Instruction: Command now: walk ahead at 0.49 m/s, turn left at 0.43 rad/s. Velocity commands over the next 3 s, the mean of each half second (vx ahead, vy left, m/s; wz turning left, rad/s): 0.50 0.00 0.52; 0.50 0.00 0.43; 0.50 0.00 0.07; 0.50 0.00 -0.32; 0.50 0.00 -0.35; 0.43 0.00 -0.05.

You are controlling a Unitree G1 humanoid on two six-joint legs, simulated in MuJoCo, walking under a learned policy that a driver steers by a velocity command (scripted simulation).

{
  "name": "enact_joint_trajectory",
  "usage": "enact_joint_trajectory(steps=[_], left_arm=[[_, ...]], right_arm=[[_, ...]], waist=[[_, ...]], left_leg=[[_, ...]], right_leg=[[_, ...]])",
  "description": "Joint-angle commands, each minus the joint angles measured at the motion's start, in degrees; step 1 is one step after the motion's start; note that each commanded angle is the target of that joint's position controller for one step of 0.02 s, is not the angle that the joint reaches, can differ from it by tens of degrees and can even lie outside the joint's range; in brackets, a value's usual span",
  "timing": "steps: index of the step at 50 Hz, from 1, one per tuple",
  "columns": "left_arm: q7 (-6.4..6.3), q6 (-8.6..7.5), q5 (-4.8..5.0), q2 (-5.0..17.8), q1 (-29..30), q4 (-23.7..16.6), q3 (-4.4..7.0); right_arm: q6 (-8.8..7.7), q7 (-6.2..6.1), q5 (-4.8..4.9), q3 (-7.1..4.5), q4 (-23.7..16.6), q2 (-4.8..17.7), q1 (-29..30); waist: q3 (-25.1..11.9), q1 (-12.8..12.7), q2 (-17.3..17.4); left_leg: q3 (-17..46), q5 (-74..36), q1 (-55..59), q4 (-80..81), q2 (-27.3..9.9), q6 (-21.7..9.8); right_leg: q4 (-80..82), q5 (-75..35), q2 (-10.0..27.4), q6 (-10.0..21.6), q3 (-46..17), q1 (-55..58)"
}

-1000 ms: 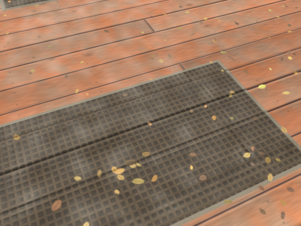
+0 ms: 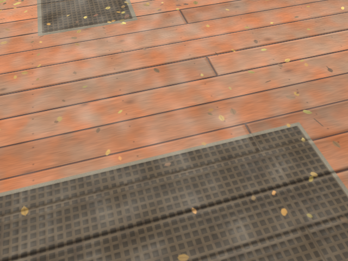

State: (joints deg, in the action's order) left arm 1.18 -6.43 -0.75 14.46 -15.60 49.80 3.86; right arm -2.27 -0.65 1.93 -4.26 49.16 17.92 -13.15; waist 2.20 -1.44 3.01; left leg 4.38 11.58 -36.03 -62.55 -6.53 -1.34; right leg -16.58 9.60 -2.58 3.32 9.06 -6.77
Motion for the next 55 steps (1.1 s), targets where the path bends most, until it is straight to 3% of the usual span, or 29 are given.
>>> enact_joint_trajectory(steps=[1,5,8,10,13,14,15,16,17,18,19,20,21,22,26,30,34,37,39,40,41,42,43,44,45,47,49,52,55], left_arm=[[-0.83,-1.3,-0.29,7.1,4.5,-3.2,1.48],[-1.67,-0.5,0.16,9.1,2.4,-2.3,1.82],[-1.9,0.8,0.82,10.3,-1.6,-0.9,2.22],[-1.97,1.94,1.34,11.0,-2.7,-0.4,2.48],[-2.5,3.39,1.75,13.5,-1.0,-1.2,3.06],[-2.68,3.93,1.84,14.1,-0.4,-1.5,3.15],[-2.87,4.06,2.08,13.7,0.7,-1.9,2.81],[-2.75,3.31,0.17,9.2,-1.4,-3.3,1.26],[-1.82,1.12,0.32,3.6,-4.3,-6.4,-0.6],[-0.88,-1.22,2.36,9.3,3.0,-7.4,0.44],[-0.52,-2.18,3.82,9.9,6.7,-8.9,0.57],[-0.94,-2.44,2.91,9.0,6.6,-8.4,0.36],[-1.32,-2.03,1.46,9.6,5.9,-7.7,0.85],[-1.22,-1.23,1.02,9.8,4.5,-7.4,1.09],[-1.45,0.77,-0.26,7.4,6.8,-9.0,0.59],[-1.0,0.39,0.12,5.4,15.5,-11.4,-0.42],[-0.02,-0.46,1.15,7.1,19.8,-13.3,-0.07],[0.63,-1.32,1.21,9.0,17.1,-12.8,0.75],[0.41,-1.93,0.53,10.7,8.9,-10.5,1.95],[0.1,-2.11,-0.43,13.2,1.1,-9.8,2.6],[0.16,-1.4,-0.9,18.4,-6.2,-7.4,4.11],[0.82,-1.12,1.1,14.4,-7.8,-6.3,3.36],[0.63,-0.81,1.59,10.5,-4.5,-7.0,2.22],[0.45,-0.29,0.94,9.1,-0.9,-7.7,1.57],[0.4,0.04,0.45,8.0,1.3,-7.6,1.03],[0.17,-0.1,0.0,6.4,2.6,-7.2,0.33],[0.03,-0.39,0.69,7.3,1.5,-6.3,0.51],[-0.38,-0.19,1.25,9.9,0.1,-5.2,1.13],[-0.54,0.48,1.79,10.9,-1.9,-4.0,1.16]], right_arm=[[0.13,0.32,-0.4,-0.47,-3.1,1.6,-1.9],[-0.65,2.02,-0.8,0.43,-6.1,0.3,6.0],[-0.79,3.18,-0.71,1.04,-9.4,-0.4,11.7],[-0.79,3.99,-0.59,1.04,-11.5,0.0,13.6],[-0.34,4.48,-0.34,-0.49,-12.7,3.0,9.3],[-0.17,4.29,-0.13,-1.77,-11.7,5.2,3.0],[0.02,3.48,-0.05,-3.75,-9.4,8.5,-6.7],[0.79,2.05,-0.05,-5.35,-8.0,13.9,-12.9],[0.07,2.25,-0.28,-5.37,-10.1,16.9,-9.3],[-0.6,2.77,-0.89,-3.75,-10.7,11.5,-10.5],[-1.28,2.8,-1.2,-3.1,-10.4,9.1,-8.7],[-1.72,2.85,-1.02,-2.61,-10.8,7.5,-4.8],[-1.88,2.59,-1.17,-2.01,-11.6,5.5,-1.4],[-1.9,2.29,-1.81,-1.66,-12.6,4.9,0.3],[-2.1,0.91,-1.25,-2.33,-12.6,7.3,-1.3],[-1.34,-0.1,-0.81,-2.59,-12.0,8.0,-4.2],[-0.79,-0.24,-0.42,-2.68,-10.7,7.9,-7.7],[-0.3,-0.66,-0.72,-2.55,-10.4,7.1,-7.8],[-0.1,-0.5,-1.05,-1.81,-10.5,5.1,-7.1],[-0.2,-0.27,-1.78,-0.62,-11.4,2.4,-7.2],[-0.85,-0.22,-0.36,0.45,-11.7,-1.2,-16.3],[-1.22,-0.38,0.38,0.22,-10.9,2.6,-16.6],[-1.19,-0.32,0.56,-0.81,-11.5,6.7,-9.8],[-1.13,-0.42,-0.29,-0.76,-12.7,6.9,-4.6],[-1.36,-0.28,-1.29,-0.73,-13.7,6.2,-1.5],[-1.42,0.25,-1.3,-0.59,-13.5,4.2,-2.6],[-1.32,0.45,-1.28,-0.03,-13.5,2.3,-2.8],[-1.73,0.59,-1.78,0.88,-15.2,0.8,2.2],[-2.29,1.17,-1.44,1.4,-16.2,-0.1,7.6]], waist=[[1.6,2.3,-5.6],[3.4,-0.6,-3.8],[4.9,-3.0,-3.1],[4.8,-3.1,-3.8],[-0.8,1.1,-7.5],[-4.5,4.8,-8.2],[-9.4,10.2,-6.9],[-14.4,10.4,3.0],[-21.7,4.3,12.6],[-22.4,8.8,3.5],[-14.4,8.1,1.4],[-8.7,4.8,-4.3],[-6.6,2.7,-4.1],[-5.5,1.1,-2.5],[-3.3,0.6,-2.1],[-1.9,4.1,0.7],[-1.8,5.7,2.3],[-2.4,4.1,4.5],[-6.0,-0.1,4.9],[-13.6,-3.6,0.9],[-21.4,-1.2,-16.8],[-20.1,-2.4,-18.3],[-11.5,-3.7,-11.7],[-6.8,-3.1,-7.3],[-3.0,-2.0,-6.0],[-2.2,0.6,-8.6],[-2.4,1.0,-8.9],[-1.6,-0.2,-7.2],[-0.8,-2.2,-7.1]], left_leg=[[3.6,-8.6,-3.6,5.3,-2.1,0.8],[-1.8,-16.6,-2.9,18.1,-1.1,0.5],[-4.2,-14.9,-6.1,23.6,-0.5,-0.6],[-6.2,-10.7,-6.8,25.6,0.6,-1.8],[-11.1,-2.2,3.5,25.9,6.2,-4.9],[-12.0,-0.4,11.7,26.4,8.7,-6.6],[-10.9,-3.8,26.5,30.6,10.6,-8.9],[5.4,-5.6,43.7,30.7,0.3,-12.5],[40.2,6.0,59.4,40.6,-12.1,-24.7],[41.5,8.2,59.5,46.3,-12.6,-22.2],[32.8,4.8,52.9,46.5,-10.9,-19.8],[25.5,-2.0,43.3,46.5,-8.2,-17.7],[20.4,-7.7,36.6,47.0,-5.9,-16.5],[18.1,-11.2,32.0,48.2,-4.5,-16.1],[12.0,-19.1,24.3,50.5,-1.8,-16.2],[8.3,-12.3,21.5,49.1,2.2,-12.2],[13.1,-6.8,24.8,45.6,0.2,-10.7],[17.1,-7.9,30.2,40.7,-2.6,-9.7],[15.4,-16.7,30.2,32.6,0.3,-7.4],[12.0,-12.0,24.6,18.6,3.5,-5.3],[5.0,9.6,3.9,-2.2,12.3,-0.3],[6.9,21.9,-6.1,-10.2,11.0,0.2],[7.3,17.2,-9.6,-13.2,8.2,-0.1],[4.6,13.0,-8.6,-12.1,5.9,-0.3],[3.7,10.1,-7.5,-8.5,4.3,-0.4],[2.5,6.8,-2.3,-3.0,1.6,-0.5],[0.7,5.7,-1.8,1.3,0.9,0.1],[-0.9,-1.3,-2.7,11.7,0.1,1.3],[-2.8,-10.2,0.5,22.5,1.4,1.6]], right_leg=[[11.8,-7.5,16.6,7.5,-7.9,-1.8],[12.2,-11.2,16.1,6.4,-1.4,1.1],[9.8,-14.8,17.9,6.1,0.7,8.4],[6.6,-20.5,19.1,5.5,1.9,12.9],[-5.2,-48.5,19.2,3.6,4.1,15.7],[-14.3,-54.0,18.5,2.8,4.7,14.3],[-27.4,-49.5,16.3,0.7,5.8,7.5],[-46.0,-17.6,12.6,-1.9,5.5,-8.9],[-64.7,23.9,-0.5,-4.8,-5.0,-31.5],[-66.6,22.1,2.2,-3.1,-15.2,-37.7],[-63.5,17.4,4.6,-1.7,-14.6,-40.1],[-57.7,13.2,7.3,-1.6,-14.3,-37.6],[-52.7,10.8,9.1,-2.1,-14.4,-33.6],[-50.8,9.2,10.0,-2.6,-14.5,-30.1],[-39.9,2.5,9.1,-6.6,-12.4,-28.9],[-21.3,-12.7,5.4,-7.6,-11.4,-25.1],[-13.5,-14.8,3.4,-6.4,-12.7,-22.4],[-11.5,-9.0,3.6,-4.1,-13.1,-20.5],[-8.6,-7.9,3.2,-1.0,-11.1,-8.9],[-10.5,-6.6,10.8,2.7,-18.4,4.8],[-7.1,3.7,23.0,12.9,-44.0,25.6],[-0.3,19.6,25.6,14.1,-57.0,27.1],[0.8,23.3,23.6,11.4,-49.5,20.1],[1.2,18.2,21.1,9.5,-41.5,12.5],[2.5,11.9,18.9,9.3,-36.2,5.7],[4.8,3.4,15.5,8.6,-29.6,-0.1],[6.4,-2.6,15.0,9.7,-25.7,-1.2],[8.2,-8.7,14.9,10.2,-21.1,-1.0],[8.3,-11.0,13.1,8.5,-16.2,-1.1]])
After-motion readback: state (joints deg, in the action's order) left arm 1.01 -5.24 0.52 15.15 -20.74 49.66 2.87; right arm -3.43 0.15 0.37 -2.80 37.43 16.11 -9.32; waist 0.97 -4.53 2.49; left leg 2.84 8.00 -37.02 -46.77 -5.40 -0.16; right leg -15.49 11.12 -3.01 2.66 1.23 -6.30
